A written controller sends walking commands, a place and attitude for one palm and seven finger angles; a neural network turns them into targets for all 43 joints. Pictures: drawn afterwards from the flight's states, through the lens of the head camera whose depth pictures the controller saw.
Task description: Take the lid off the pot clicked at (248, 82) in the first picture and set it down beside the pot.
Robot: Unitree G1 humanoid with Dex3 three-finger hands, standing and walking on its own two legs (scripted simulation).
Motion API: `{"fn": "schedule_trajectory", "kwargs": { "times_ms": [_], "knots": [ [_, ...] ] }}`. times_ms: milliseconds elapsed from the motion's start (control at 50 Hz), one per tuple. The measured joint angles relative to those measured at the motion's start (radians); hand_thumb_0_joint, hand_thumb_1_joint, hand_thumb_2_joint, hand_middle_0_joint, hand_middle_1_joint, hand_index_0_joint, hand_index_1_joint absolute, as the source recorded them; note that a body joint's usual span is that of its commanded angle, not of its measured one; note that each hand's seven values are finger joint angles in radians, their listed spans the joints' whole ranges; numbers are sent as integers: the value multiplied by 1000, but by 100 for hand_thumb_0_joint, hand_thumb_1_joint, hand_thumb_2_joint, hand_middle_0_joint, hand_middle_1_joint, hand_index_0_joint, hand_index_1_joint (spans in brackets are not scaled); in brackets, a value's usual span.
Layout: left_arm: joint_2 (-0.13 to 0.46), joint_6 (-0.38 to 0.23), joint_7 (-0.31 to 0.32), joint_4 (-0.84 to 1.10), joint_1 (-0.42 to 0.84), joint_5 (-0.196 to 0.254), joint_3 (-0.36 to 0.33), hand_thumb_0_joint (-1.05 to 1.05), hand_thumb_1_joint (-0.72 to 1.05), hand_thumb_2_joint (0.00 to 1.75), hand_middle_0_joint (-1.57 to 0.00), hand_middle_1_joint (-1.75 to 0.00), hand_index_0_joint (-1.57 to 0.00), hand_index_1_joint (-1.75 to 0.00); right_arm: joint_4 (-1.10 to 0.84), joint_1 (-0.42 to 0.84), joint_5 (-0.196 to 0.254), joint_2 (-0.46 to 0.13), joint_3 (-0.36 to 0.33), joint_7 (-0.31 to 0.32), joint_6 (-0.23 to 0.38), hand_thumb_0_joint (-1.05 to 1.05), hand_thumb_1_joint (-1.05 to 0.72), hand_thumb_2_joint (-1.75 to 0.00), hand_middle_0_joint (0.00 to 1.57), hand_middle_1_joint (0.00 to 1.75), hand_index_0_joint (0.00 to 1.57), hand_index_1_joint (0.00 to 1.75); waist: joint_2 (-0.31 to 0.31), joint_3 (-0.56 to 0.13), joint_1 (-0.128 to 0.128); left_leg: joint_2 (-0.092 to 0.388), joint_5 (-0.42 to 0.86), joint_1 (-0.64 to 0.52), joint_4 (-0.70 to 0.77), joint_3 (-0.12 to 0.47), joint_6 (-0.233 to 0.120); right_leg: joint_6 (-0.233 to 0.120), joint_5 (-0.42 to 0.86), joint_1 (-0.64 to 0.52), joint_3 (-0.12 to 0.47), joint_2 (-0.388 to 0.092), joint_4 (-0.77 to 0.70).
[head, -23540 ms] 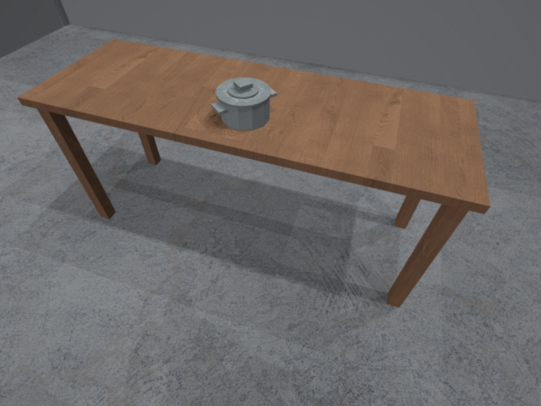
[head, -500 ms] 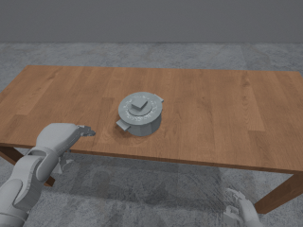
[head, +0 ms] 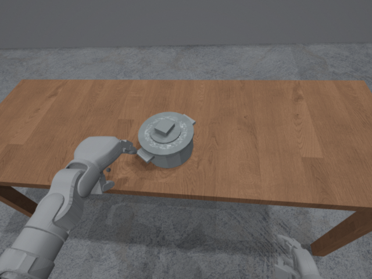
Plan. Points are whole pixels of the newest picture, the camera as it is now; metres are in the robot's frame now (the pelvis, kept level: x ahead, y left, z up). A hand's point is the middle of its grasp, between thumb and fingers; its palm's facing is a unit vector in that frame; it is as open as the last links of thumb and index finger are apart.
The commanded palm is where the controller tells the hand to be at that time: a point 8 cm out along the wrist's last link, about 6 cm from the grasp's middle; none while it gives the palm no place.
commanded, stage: move the open hand above the knob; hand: left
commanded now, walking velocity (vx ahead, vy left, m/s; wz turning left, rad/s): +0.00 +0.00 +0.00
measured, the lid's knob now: (164, 127) +0.51 +0.10 -0.01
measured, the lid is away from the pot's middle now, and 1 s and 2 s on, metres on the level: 0.00 0.00 0.00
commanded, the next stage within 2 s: lower the open fingers around the knob in 1.90 s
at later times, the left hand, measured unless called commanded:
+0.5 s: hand (125, 147) +0.39 +0.17 +0.06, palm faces -0.31 -0.06 -0.95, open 10.3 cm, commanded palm +0.39 +0.16 +0.13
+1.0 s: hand (148, 121) +0.46 +0.13 +0.06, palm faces -0.32 -0.05 -0.95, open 10.3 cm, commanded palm +0.46 +0.12 +0.13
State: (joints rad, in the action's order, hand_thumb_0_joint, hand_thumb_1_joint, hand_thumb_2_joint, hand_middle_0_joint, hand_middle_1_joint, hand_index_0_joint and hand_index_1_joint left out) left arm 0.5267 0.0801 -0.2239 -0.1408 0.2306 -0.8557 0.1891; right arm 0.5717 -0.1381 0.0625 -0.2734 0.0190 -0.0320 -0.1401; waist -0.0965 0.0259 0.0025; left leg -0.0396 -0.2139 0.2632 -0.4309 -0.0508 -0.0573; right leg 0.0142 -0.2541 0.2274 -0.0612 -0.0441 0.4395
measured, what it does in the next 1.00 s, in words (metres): stands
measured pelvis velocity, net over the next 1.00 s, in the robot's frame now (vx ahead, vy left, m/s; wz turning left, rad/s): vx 0.02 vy -0.01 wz -0.03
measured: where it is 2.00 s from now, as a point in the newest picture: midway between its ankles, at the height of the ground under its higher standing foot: outside the picture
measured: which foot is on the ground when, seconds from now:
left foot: down 0.00-1.00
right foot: down 0.00-1.00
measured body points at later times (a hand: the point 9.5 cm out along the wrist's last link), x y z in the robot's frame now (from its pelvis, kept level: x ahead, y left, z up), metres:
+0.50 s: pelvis +0.01 -0.02 +0.00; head +0.04 -0.06 +0.44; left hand +0.40 +0.17 +0.11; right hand +0.17 -0.27 -0.13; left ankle +0.01 +0.08 -0.74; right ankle -0.02 -0.13 -0.74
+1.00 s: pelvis +0.02 -0.01 -0.01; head +0.06 -0.05 +0.44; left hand +0.47 +0.13 +0.12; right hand +0.11 -0.27 -0.14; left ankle +0.01 +0.08 -0.74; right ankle -0.02 -0.13 -0.74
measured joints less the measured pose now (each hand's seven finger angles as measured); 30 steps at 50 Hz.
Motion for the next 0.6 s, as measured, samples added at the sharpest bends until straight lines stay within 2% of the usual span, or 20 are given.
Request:
{"fn": "schedule_trajectory", "kwargs": {
  "times_ms": [60, 100, 160, 220, 260, 340, 380, 420, 500, 540, 600],
  "knots": [
    [9, -47, 23, 18, 12, 6, -9, 0, -25, 127, -81, -9, -82, -9, 15, -10, -3, 0, 2, 10, 11, 1, -90, -90, 20, 30, 20, 30, -3, -14, 0, 3, -5, -2, -1, 2, 4, -3, -6, -2, -2, 3, 1],
    [7, -51, 49, -42, 40, 13, -33, 0, -25, 127, -81, -9, -82, -9, 25, -12, 7, -1, 7, 9, 6, 1, -90, -90, 20, 30, 20, 30, -3, -27, 0, 7, -10, -1, -5, 1, 8, -6, -11, 0, 0, 6, 6],
    [-6, 22, 51, -133, 82, 18, -34, 0, -25, 127, -81, -8, -81, -9, 22, -16, 20, -4, 6, -3, -10, 1, -90, -90, 20, 30, 20, 30, -1, -34, -1, 12, -15, 6, -11, -1, 14, -11, -17, 11, 2, 11, 17],
    [-24, 76, 17, -112, 80, 19, 12, -1, -25, 127, -80, -8, -81, -9, 10, -20, 17, -10, -6, -8, -17, 1, -90, -90, 20, 30, 20, 30, -6, -30, -5, 14, -18, 12, -17, 3, 16, -14, -21, 15, -2, 13, 21],
    [-30, 57, -4, -86, 80, 17, 41, -1, -25, 127, -80, -8, -81, -9, 14, -14, 12, -16, -8, 2, -17, 1, -90, -90, 20, 30, 20, 30, -9, -23, -9, 14, -19, 11, -19, 8, 16, -16, -24, 11, -6, 13, 23],
    [-14, -17, 3, -134, 135, 8, 32, 0, -25, 127, -81, -9, -82, -9, 33, 5, 13, -16, 4, 33, -14, 1, -90, -90, 20, 30, 20, 30, -1, -18, -18, 18, -22, 7, -21, 9, 21, -21, -29, 10, -7, 17, 28],
    [-12, -17, 17, -187, 174, 10, 8, 0, -25, 127, -81, -9, -82, -9, 36, 5, 19, -14, 4, 34, -16, 1, -91, -90, 20, 30, 20, 30, 5, -24, -20, 21, -22, 11, -20, 8, 25, -24, -30, 16, -6, 20, 30],
    [-16, 7, 28, -227, 200, 16, -6, 0, -25, 127, -81, -8, -82, -9, 31, -2, 23, -13, 0, 26, -20, 1, -91, -90, 20, 30, 20, 30, 7, -31, -20, 24, -22, 17, -20, 6, 28, -26, -30, 23, -4, 23, 31],
    [-42, 57, 14, -267, 232, 12, 37, -1, -25, 127, -80, -8, -81, -9, 25, -12, 28, -20, -10, 10, -36, 1, -91, -90, 20, 30, 20, 30, 3, -39, -20, 25, -27, 35, -30, 10, 29, -28, -34, 38, -7, 24, 38],
    [-51, 55, -3, -281, 250, 4, 63, -1, -25, 127, -80, -8, -81, -9, 31, -6, 28, -22, -9, 16, -44, 1, -91, -90, 20, 30, 20, 30, 4, -32, -24, 25, -29, 41, -36, 10, 28, -28, -37, 44, -8, 23, 44],
    [-49, 20, -14, -279, 276, -1, 68, -1, -25, 127, -81, -8, -81, -9, 38, -1, 22, -19, -6, 31, -42, 1, -91, -90, 20, 30, 20, 30, 8, -22, -34, 24, -30, 43, -38, 8, 27, -28, -39, 48, -6, 23, 49]
  ]
}}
